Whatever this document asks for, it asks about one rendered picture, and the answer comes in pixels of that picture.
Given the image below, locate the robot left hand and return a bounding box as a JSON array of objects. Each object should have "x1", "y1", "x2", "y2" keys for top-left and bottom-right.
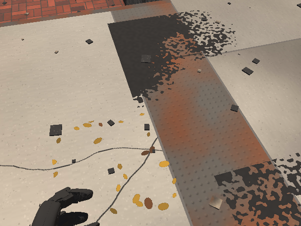
[{"x1": 29, "y1": 186, "x2": 100, "y2": 226}]

